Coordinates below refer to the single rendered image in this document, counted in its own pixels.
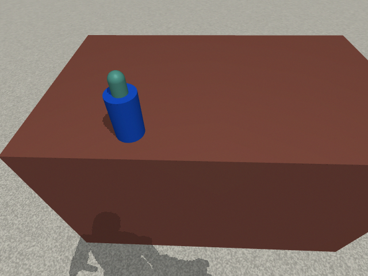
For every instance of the bottle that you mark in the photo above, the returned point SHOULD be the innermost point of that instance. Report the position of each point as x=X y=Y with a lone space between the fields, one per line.
x=122 y=103

